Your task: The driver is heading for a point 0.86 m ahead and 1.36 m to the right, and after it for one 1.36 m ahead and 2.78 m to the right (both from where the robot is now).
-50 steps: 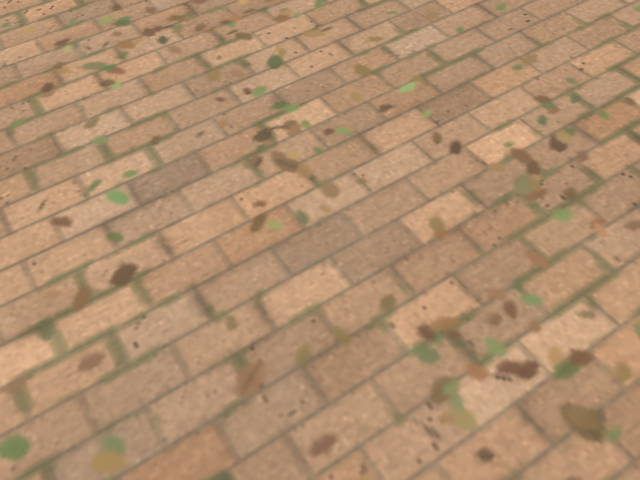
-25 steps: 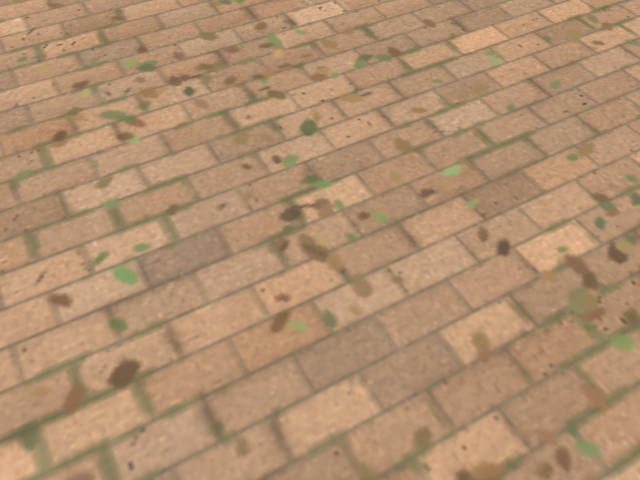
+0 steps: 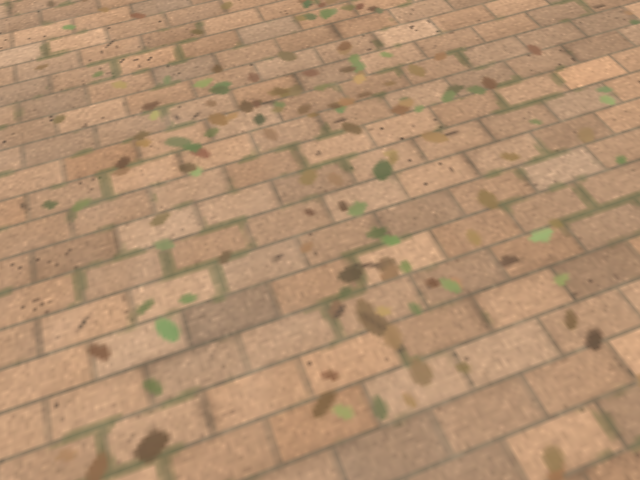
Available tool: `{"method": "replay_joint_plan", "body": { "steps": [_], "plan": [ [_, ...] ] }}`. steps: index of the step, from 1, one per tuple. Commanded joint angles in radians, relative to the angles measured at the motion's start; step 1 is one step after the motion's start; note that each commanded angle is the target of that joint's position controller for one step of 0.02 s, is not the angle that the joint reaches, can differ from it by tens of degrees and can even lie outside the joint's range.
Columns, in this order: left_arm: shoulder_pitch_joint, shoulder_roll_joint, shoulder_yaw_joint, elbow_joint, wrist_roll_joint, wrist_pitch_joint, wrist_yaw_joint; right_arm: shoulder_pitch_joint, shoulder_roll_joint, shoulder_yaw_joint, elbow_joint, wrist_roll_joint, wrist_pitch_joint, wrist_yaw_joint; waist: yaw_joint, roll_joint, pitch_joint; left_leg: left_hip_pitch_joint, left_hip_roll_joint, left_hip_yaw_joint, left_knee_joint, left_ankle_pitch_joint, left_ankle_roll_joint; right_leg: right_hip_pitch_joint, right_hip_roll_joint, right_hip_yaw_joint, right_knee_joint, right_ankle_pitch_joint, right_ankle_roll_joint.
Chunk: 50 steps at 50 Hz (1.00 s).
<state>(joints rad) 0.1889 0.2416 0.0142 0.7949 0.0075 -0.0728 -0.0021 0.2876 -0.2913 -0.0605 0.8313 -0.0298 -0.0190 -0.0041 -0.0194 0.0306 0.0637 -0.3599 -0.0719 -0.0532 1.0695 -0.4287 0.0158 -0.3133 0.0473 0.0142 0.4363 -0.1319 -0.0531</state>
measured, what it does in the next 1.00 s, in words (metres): steps on the spot, turning right: left foot, then right foot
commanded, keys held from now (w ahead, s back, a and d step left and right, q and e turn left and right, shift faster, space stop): e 1.00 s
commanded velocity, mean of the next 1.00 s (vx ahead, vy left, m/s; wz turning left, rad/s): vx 0.05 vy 0.00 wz -0.49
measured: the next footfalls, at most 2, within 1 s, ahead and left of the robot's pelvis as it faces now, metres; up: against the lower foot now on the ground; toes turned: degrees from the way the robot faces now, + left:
left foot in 0.34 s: +0.12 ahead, +0.10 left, +0.00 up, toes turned -14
right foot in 0.80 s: -0.01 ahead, -0.08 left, +0.00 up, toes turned -28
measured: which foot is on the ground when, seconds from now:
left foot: up 0.00-0.32, down 0.34-0.80, up 0.82-1.00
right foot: down 0.00-0.34, up 0.36-0.78, down 0.80-1.00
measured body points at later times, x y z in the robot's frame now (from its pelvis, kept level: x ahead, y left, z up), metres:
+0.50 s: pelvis +0.04 +0.03 +0.00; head +0.07 +0.05 +0.45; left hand +0.20 +0.29 -0.14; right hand +0.10 -0.26 -0.09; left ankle +0.08 +0.11 -0.74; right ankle -0.01 -0.08 -0.66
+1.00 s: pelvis +0.00 +0.00 +0.00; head +0.01 -0.05 +0.45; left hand +0.25 +0.18 -0.09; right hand -0.07 -0.29 -0.13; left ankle +0.08 +0.13 -0.67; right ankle -0.04 -0.06 -0.74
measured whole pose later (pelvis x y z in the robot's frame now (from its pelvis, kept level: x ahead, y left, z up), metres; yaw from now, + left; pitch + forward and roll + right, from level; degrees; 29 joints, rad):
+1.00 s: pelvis +0.00 +0.00 +0.00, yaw -34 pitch +0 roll +1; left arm 0.20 0.29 0.06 0.76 0.00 0.05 0.00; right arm 0.21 -0.32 -0.06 0.77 -0.02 0.06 -0.01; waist -0.01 0.05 0.08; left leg -0.48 0.03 -0.01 1.04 -0.39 -0.04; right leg -0.19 0.08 0.07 0.42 -0.22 -0.08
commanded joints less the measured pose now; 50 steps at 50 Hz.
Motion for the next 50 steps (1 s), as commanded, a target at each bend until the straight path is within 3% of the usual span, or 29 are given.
{"method": "replay_joint_plan", "body": {
  "steps": [1,4,10,13,16,17,18,19,20,21,22,23,25,29,35,38,39,40,41,42,43,44,45,47,50],
  "plan": [
    [0.066,0.126,0.031,-0.009,-0.005,-0.01,-0.002,0.086,-0.046,-0.003,-0.035,-0.005,0.015,0.006,-0.022,-0.138,-0.154,-0.058,0.048,0.011,-0.039,0.046,-0.035,0.214,-0.227,0.227,-0.082,0.881,-0.163],
    [0.094,0.171,0.052,0.008,-0.001,0.007,-0.001,0.03,-0.043,0.005,-0.05,0.004,0.029,-0.005,-0.016,-0.131,-0.166,-0.067,0.048,0.025,-0.124,0.052,-0.055,0.191,-0.221,0.233,-0.085,0.819,-0.183],
    [0.13,0.184,0.077,0.011,0.009,0.062,0.005,-0.116,-0.051,0.014,-0.089,0.016,0.052,-0.026,0.025,-0.151,-0.131,-0.036,0.043,0.02,-0.239,0.074,-0.044,0.086,-0.195,0.33,-0.111,0.337,-0.167],
    [0.123,0.19,0.09,0.006,0.013,0.086,0.007,-0.139,-0.048,0.02,-0.101,0.023,0.047,-0.037,0.034,-0.166,-0.103,-0.002,0.025,0.014,-0.335,0.04,-0.032,0.071,-0.187,0.405,-0.094,0.221,-0.16],
    [0.064,0.187,0.096,-0.008,0.002,0.103,0.01,-0.048,-0.039,0.023,-0.083,0.027,0.025,-0.05,-0.021,-0.154,-0.09,0.171,0.016,0.014,-0.642,0.151,-0.009,0.019,-0.141,0.445,-0.027,0.182,-0.093],
    [0.065,0.154,0.088,-0.02,-0.006,0.104,0.012,-0.027,-0.084,0.012,-0.081,0.016,0.014,-0.059,-0.018,-0.089,-0.093,0.256,0.114,-0.07,-0.759,0.171,0.011,-0.048,-0.09,0.414,0.04,0.034,-0.04],
    [0.119,0.065,0.068,-0.038,-0.019,0.102,0.011,-0.063,-0.176,-0.003,-0.105,0.0,0.013,-0.066,0.03,0.154,-0.114,0.339,0.378,-0.331,-0.844,0.241,0.09,-0.17,0.046,0.227,0.254,-0.293,0.024],
    [0.131,0.143,0.088,-0.03,0.005,0.107,0.021,-0.092,-0.205,-0.015,-0.111,0.004,0.024,-0.058,0.028,0.174,-0.091,0.219,0.488,-0.421,-0.84,0.409,0.207,-0.21,0.105,0.082,0.455,-0.48,0.039],
    [0.135,0.18,0.1,-0.019,0.021,0.112,0.02,-0.094,-0.147,-0.001,-0.118,0.009,0.026,-0.052,0.045,0.087,-0.075,0.177,0.468,-0.374,-0.83,0.461,0.239,-0.185,0.049,0.092,0.583,-0.453,0.046],
    [0.135,0.176,0.105,-0.001,0.021,0.12,0.015,-0.141,-0.094,0.012,-0.126,0.015,0.025,-0.048,0.067,0.045,-0.041,0.143,0.403,-0.272,-0.822,0.463,0.218,-0.177,0.029,0.091,0.641,-0.392,0.053],
    [0.145,0.168,0.106,0.01,0.021,0.129,0.009,-0.179,-0.074,0.018,-0.14,0.011,0.026,-0.047,0.081,0.056,-0.032,0.143,0.341,-0.181,-0.815,0.468,0.185,-0.176,0.022,0.076,0.681,-0.342,0.066],
    [0.146,0.163,0.105,0.012,0.02,0.137,-0.001,-0.183,-0.075,0.018,-0.145,0.008,0.025,-0.051,0.079,0.1,-0.039,0.167,0.31,-0.124,-0.802,0.518,0.174,-0.192,0.021,0.061,0.712,-0.311,0.078],
    [0.117,0.152,0.099,0.003,0.01,0.143,-0.015,-0.14,-0.083,0.014,-0.136,0.004,0.024,-0.049,0.053,0.111,-0.058,0.221,0.288,-0.059,-0.775,0.613,0.175,-0.207,0.02,0.04,0.709,-0.287,0.102],
    [0.031,0.135,0.086,-0.036,0.006,0.153,-0.028,-0.055,-0.112,-0.003,-0.11,0.005,0.022,-0.046,0.002,0.119,-0.081,0.328,0.333,-0.042,-0.753,0.622,0.2,-0.223,-0.004,0.018,0.588,-0.302,0.118],
    [-0.026,0.119,0.066,-0.082,-0.007,0.155,-0.04,-0.061,-0.159,-0.025,-0.105,-0.005,0.025,-0.02,-0.013,0.154,-0.099,0.263,0.365,0.028,-0.712,0.608,0.193,-0.04,-0.024,-0.061,0.341,-0.339,0.075],
    [-0.003,0.118,0.064,-0.089,-0.011,0.145,-0.041,-0.069,-0.181,-0.036,-0.099,0.003,0.035,-0.012,0.006,0.153,-0.113,0.241,0.376,0.058,-0.646,0.602,0.162,0.056,-0.016,-0.089,0.171,-0.28,0.042],
    [0.029,0.116,0.063,-0.08,-0.005,0.137,-0.037,-0.08,-0.182,-0.037,-0.097,0.011,0.04,-0.011,0.034,0.126,-0.117,0.194,0.364,0.093,-0.589,0.544,0.121,0.138,-0.006,-0.095,0.037,-0.177,0.025],
    [0.048,0.144,0.07,-0.074,0.008,0.126,-0.026,-0.046,-0.169,-0.037,-0.085,0.012,0.043,-0.009,0.045,0.04,-0.113,0.105,0.338,0.137,-0.493,0.409,0.054,0.23,-0.025,-0.018,-0.095,-0.083,0.011],
    [0.056,0.247,0.089,-0.085,0.019,0.112,-0.014,-0.001,-0.097,-0.022,-0.104,-0.002,0.051,-0.001,0.022,-0.241,-0.1,-0.118,0.223,0.231,-0.235,-0.01,-0.025,0.333,-0.275,0.324,-0.195,0.044,-0.042],
    [0.1,0.355,0.119,-0.089,0.012,0.11,-0.015,-0.108,-0.074,-0.008,-0.171,0.001,0.069,-0.025,0.074,-0.31,-0.05,-0.243,0.085,0.135,-0.102,-0.219,-0.049,0.217,-0.444,0.511,-0.159,0.334,-0.203],
    [0.12,0.299,0.111,-0.075,0.005,0.11,-0.013,-0.128,-0.109,-0.015,-0.163,0.005,0.08,-0.031,0.078,-0.179,-0.045,-0.237,0.117,0.053,-0.01,-0.181,-0.05,0.222,-0.401,0.436,-0.138,0.381,-0.241],
    [0.06,0.246,0.094,-0.079,-0.001,0.111,-0.007,-0.11,-0.108,-0.018,-0.146,0.02,0.08,-0.027,0.039,-0.151,-0.018,-0.231,0.125,0.03,0.005,-0.095,-0.046,0.198,-0.329,0.35,-0.135,0.349,-0.218],
    [-0.005,0.215,0.084,-0.091,0.002,0.114,-0.001,-0.091,-0.116,-0.021,-0.13,0.023,0.071,-0.023,0.01,-0.146,-0.011,-0.224,0.13,0.019,-0.021,-0.018,-0.045,0.195,-0.258,0.293,-0.137,0.302,-0.175],
    [-0.022,0.191,0.077,-0.099,-0.006,0.112,0.007,-0.06,-0.134,-0.028,-0.111,-0.001,0.066,-0.014,0.007,-0.17,-0.064,-0.204,0.112,0.029,0.01,0.048,-0.053,0.24,-0.208,0.258,-0.117,0.397,-0.159],
    [0.026,0.21,0.083,-0.087,-0.009,0.105,0.002,-0.074,-0.114,-0.025,-0.12,0.008,0.072,-0.007,0.019,-0.12,-0.093,-0.212,0.1,0.021,-0.004,0.069,-0.064,0.272,-0.207,0.288,-0.113,0.371,-0.164]
  ]
}}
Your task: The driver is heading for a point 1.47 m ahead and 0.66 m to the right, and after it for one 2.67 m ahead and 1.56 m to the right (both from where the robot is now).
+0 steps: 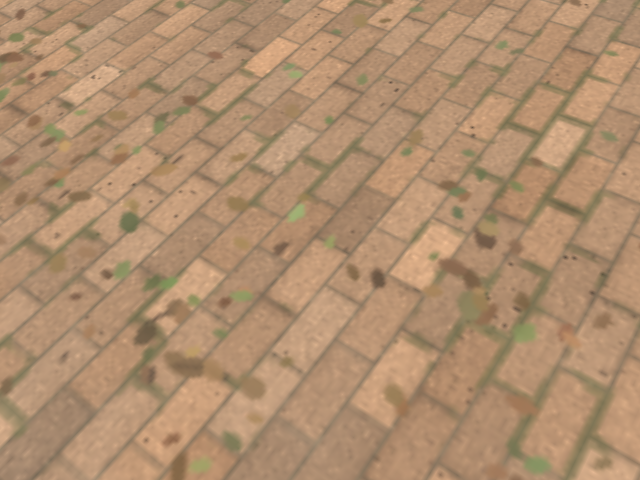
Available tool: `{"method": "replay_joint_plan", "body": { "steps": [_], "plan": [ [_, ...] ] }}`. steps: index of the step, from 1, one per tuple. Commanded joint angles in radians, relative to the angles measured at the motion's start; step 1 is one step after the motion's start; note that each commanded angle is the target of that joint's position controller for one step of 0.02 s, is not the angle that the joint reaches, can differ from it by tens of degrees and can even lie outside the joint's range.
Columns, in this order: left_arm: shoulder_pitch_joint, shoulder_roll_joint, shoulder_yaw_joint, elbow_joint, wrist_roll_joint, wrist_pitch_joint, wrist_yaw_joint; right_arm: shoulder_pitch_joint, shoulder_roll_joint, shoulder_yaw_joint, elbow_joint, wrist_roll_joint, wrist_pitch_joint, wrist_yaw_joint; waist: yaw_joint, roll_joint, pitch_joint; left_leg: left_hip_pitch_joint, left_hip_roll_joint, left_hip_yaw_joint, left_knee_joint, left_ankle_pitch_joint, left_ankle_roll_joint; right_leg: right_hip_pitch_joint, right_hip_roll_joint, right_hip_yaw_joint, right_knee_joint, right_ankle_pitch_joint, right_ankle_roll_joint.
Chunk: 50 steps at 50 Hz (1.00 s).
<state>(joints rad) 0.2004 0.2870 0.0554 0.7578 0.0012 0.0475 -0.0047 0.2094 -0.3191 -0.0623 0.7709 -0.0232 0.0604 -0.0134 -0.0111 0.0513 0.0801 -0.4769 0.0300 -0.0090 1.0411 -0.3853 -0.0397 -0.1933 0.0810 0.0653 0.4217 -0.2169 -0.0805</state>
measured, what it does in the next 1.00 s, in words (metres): steps on the spot, turning right: left foot, then right foot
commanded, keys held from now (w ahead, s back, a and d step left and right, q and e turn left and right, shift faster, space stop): e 0.82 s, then w+e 0.18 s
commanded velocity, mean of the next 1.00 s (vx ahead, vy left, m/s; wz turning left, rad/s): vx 0.03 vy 0.00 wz -0.60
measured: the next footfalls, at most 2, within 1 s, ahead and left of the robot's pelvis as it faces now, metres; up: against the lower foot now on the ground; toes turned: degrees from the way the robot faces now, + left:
left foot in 0.38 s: +0.07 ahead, +0.11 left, +0.00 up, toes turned -19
right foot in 0.86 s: -0.04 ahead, -0.07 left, +0.00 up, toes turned -31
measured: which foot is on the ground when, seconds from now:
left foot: up 0.00-0.36, down 0.38-0.84, up 0.86-1.00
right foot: down 0.00-0.38, up 0.40-0.84, down 0.86-1.00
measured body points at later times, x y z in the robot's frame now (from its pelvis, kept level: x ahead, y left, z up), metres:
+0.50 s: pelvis +0.00 +0.04 +0.00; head +0.03 +0.06 +0.45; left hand +0.17 +0.30 -0.14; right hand +0.06 -0.27 -0.09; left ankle +0.03 +0.13 -0.74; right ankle -0.05 -0.07 -0.68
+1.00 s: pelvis -0.01 +0.00 +0.00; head -0.02 -0.04 +0.45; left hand +0.23 +0.17 -0.10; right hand -0.09 -0.30 -0.13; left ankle +0.07 +0.12 -0.68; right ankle -0.07 -0.05 -0.74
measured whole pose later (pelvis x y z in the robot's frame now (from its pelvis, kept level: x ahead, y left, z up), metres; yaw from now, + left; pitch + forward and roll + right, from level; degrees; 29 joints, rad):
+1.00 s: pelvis -0.01 +0.00 +0.00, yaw -36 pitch +0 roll +1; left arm 0.26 0.29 0.04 0.77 0.01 0.03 -0.02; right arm 0.23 -0.33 -0.06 0.74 -0.04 0.04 0.02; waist -0.01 0.05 0.05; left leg -0.44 0.05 0.02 0.97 -0.36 -0.01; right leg -0.15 0.08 0.06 0.41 -0.25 -0.09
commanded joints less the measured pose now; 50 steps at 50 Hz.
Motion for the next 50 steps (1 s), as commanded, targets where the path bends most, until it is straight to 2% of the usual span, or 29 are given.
{"method": "replay_joint_plan", "body": {
  "steps": [1,6,12,15,17,18,19,20,21,22,23,24,25,27,31,36,38,40,41,42,43,44,45,46,47,48,49,50],
  "plan": [
    [0.026,0.168,0.044,-0.047,-0.002,-0.016,0.005,-0.007,-0.082,-0.022,-0.064,0.002,-0.005,0.0,0.017,-0.146,-0.102,-0.105,-0.003,-0.026,0.002,0.025,-0.011,0.155,-0.239,0.254,-0.102,0.421,-0.139],
    [0.073,0.184,0.051,-0.038,0.01,-0.015,0.007,-0.056,-0.078,-0.018,-0.087,0.004,-0.003,-0.009,0.043,-0.165,-0.087,-0.101,-0.023,-0.044,-0.12,-0.003,-0.01,0.144,-0.241,0.353,-0.102,0.295,-0.157],
    [0.064,0.201,0.06,-0.04,0.018,-0.011,0.002,-0.082,-0.075,-0.009,-0.112,0.015,-0.018,-0.016,0.043,-0.162,-0.105,0.019,-0.066,-0.059,-0.245,-0.028,0.016,0.079,-0.223,0.447,-0.067,0.328,-0.153],
    [0.036,0.203,0.063,-0.039,0.017,-0.007,-0.002,-0.054,-0.077,-0.003,-0.115,0.024,-0.029,-0.023,0.026,-0.175,-0.114,0.128,-0.091,-0.068,-0.364,-0.032,0.035,0.047,-0.203,0.497,-0.047,0.369,-0.125],
    [-0.01,0.195,0.062,-0.041,0.007,-0.003,-0.002,0.011,-0.069,0.0,-0.099,0.024,-0.039,-0.032,-0.022,-0.169,-0.111,0.275,-0.099,-0.064,-0.568,0.062,0.046,-0.018,-0.158,0.502,-0.022,0.304,-0.069],
    [-0.025,0.177,0.056,-0.044,-0.003,-0.004,0.002,0.044,-0.082,-0.002,-0.09,0.016,-0.047,-0.041,-0.042,-0.14,-0.108,0.381,-0.059,-0.084,-0.716,0.148,0.055,-0.09,-0.111,0.472,0.02,0.185,-0.018],
    [0.034,0.107,0.04,-0.047,-0.006,-0.008,0.004,0.024,-0.157,-0.014,-0.101,0.004,-0.051,-0.051,0.001,0.046,-0.127,0.47,0.155,-0.286,-0.82,0.088,0.1,-0.193,-0.009,0.333,0.187,-0.133,0.046],
    [0.082,0.111,0.044,-0.044,0.004,-0.008,0.014,-0.062,-0.226,-0.022,-0.143,0.008,-0.045,-0.045,0.026,0.157,-0.098,0.417,0.34,-0.513,-0.855,0.14,0.199,-0.325,0.141,0.125,0.378,-0.355,0.074],
    [0.066,0.186,0.062,-0.04,0.034,-0.003,0.014,-0.03,-0.201,-0.021,-0.127,0.0,-0.038,-0.036,0.021,0.106,-0.088,0.311,0.372,-0.476,-0.819,0.236,0.274,-0.29,0.058,0.097,0.553,-0.36,0.083],
    [0.063,0.191,0.068,-0.026,0.031,0.001,0.007,-0.066,-0.129,-0.001,-0.133,0.007,-0.039,-0.028,0.042,0.058,-0.053,0.269,0.315,-0.386,-0.81,0.277,0.269,-0.278,0.035,0.098,0.629,-0.308,0.085],
    [0.077,0.177,0.068,-0.006,0.027,0.008,-0.003,-0.108,-0.094,0.007,-0.141,0.007,-0.039,-0.024,0.055,0.046,-0.024,0.243,0.243,-0.276,-0.801,0.295,0.242,-0.274,0.027,0.086,0.688,-0.249,0.093],
    [0.094,0.17,0.067,0.004,0.022,0.015,-0.014,-0.129,-0.088,0.01,-0.149,0.004,-0.039,-0.029,0.065,0.075,-0.037,0.271,0.196,-0.209,-0.79,0.315,0.22,-0.285,0.024,0.066,0.734,-0.205,0.104],
    [0.102,0.164,0.064,0.009,0.018,0.018,-0.024,-0.121,-0.086,0.011,-0.15,0.002,-0.041,-0.032,0.056,0.095,-0.046,0.304,0.181,-0.166,-0.773,0.405,0.222,-0.305,0.022,0.047,0.758,-0.197,0.119],
    [0.063,0.152,0.056,0.0,0.011,0.021,-0.031,-0.066,-0.092,0.007,-0.134,0.001,-0.044,-0.031,0.025,0.079,-0.06,0.372,0.182,-0.124,-0.749,0.494,0.234,-0.333,0.01,0.021,0.739,-0.191,0.139],
    [-0.008,0.127,0.042,-0.025,0.01,0.029,-0.038,0.017,-0.111,-0.007,-0.099,0.001,-0.049,-0.029,-0.021,0.092,-0.074,0.481,0.224,-0.106,-0.725,0.538,0.255,-0.36,-0.021,-0.007,0.616,-0.211,0.151],
    [-0.05,0.095,0.022,-0.055,0.003,0.031,-0.046,0.006,-0.135,-0.02,-0.088,-0.005,-0.051,-0.01,-0.023,0.115,-0.09,0.42,0.25,-0.034,-0.692,0.576,0.252,-0.209,-0.056,-0.077,0.404,-0.244,0.121],
    [-0.049,0.097,0.02,-0.065,-0.003,0.028,-0.045,0.005,-0.15,-0.026,-0.081,-0.007,-0.049,-0.002,-0.021,0.135,-0.104,0.398,0.259,-0.012,-0.66,0.62,0.243,-0.143,-0.051,-0.109,0.327,-0.249,0.102],
    [-0.032,0.097,0.019,-0.068,-0.003,0.022,-0.043,0.002,-0.162,-0.032,-0.075,0.0,-0.044,0.003,-0.008,0.135,-0.114,0.383,0.266,0.006,-0.61,0.617,0.22,-0.08,-0.044,-0.128,0.209,-0.205,0.079],
    [-0.004,0.093,0.018,-0.062,0.004,0.015,-0.039,-0.01,-0.163,-0.032,-0.073,0.009,-0.039,0.004,0.02,0.113,-0.12,0.344,0.255,0.038,-0.554,0.566,0.187,-0.008,-0.035,-0.134,0.087,-0.115,0.064],
    [0.036,0.11,0.022,-0.049,0.017,0.004,-0.03,0.013,-0.154,-0.033,-0.065,0.009,-0.037,0.006,0.04,0.046,-0.143,0.256,0.238,0.075,-0.478,0.365,0.129,0.107,-0.032,-0.096,-0.038,-0.029,0.043],
    [0.077,0.195,0.041,-0.044,0.033,-0.009,-0.019,0.045,-0.089,-0.017,-0.077,-0.005,-0.032,0.012,0.05,-0.212,-0.139,0.042,0.139,0.172,-0.223,-0.007,0.061,0.235,-0.228,0.218,-0.19,-0.139,-0.009],
    [0.148,0.345,0.081,-0.045,0.02,-0.012,-0.021,-0.054,-0.054,0.001,-0.171,-0.017,-0.022,0.004,0.083,-0.358,-0.108,-0.19,-0.042,0.119,-0.064,-0.288,0.028,0.204,-0.45,0.585,-0.218,-0.159,-0.182],
    [0.17,0.279,0.072,-0.03,0.02,-0.011,-0.023,-0.104,-0.111,-0.011,-0.167,-0.025,-0.018,0.001,0.114,-0.221,-0.073,-0.227,0.007,-0.01,0.01,-0.238,0.036,0.184,-0.431,0.56,-0.232,-0.301,-0.226],
    [0.123,0.211,0.049,-0.031,0.017,-0.009,-0.02,-0.103,-0.126,-0.019,-0.156,-0.009,-0.021,0.012,0.08,-0.187,-0.008,-0.242,0.029,-0.024,0.005,-0.128,0.044,0.141,-0.372,0.486,-0.259,-0.449,-0.205],
    [0.068,0.172,0.035,-0.038,0.013,-0.01,-0.014,-0.081,-0.133,-0.024,-0.137,0.002,-0.035,0.024,0.047,-0.186,0.035,-0.226,0.04,-0.024,-0.037,-0.031,0.041,0.109,-0.305,0.422,-0.287,-0.454,-0.163],
    [0.052,0.161,0.029,-0.04,0.009,-0.019,-0.004,-0.065,-0.13,-0.025,-0.122,-0.011,-0.043,0.032,0.037,-0.208,0.035,-0.208,0.043,-0.019,-0.054,0.03,0.032,0.119,-0.262,0.382,-0.295,-0.375,-0.144],
    [0.057,0.149,0.024,-0.037,0.012,-0.03,-0.001,-0.04,-0.122,-0.023,-0.099,-0.024,-0.048,0.038,0.032,-0.196,0.015,-0.185,0.038,-0.013,-0.046,0.082,0.025,0.133,-0.232,0.343,-0.29,-0.273,-0.139],
    [0.078,0.152,0.025,-0.029,0.011,-0.042,-0.004,-0.029,-0.112,-0.021,-0.09,-0.028,-0.05,0.043,0.029,-0.164,-0.008,-0.178,0.033,-0.01,-0.045,0.113,0.02,0.149,-0.222,0.327,-0.281,-0.206,-0.139]
  ]
}}
Keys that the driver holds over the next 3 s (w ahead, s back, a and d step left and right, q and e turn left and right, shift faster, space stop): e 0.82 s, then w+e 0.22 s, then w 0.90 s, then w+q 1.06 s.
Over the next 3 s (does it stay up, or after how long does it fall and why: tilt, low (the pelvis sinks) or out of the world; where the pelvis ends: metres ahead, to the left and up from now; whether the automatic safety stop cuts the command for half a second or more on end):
stays up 0.86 -0.60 -0.02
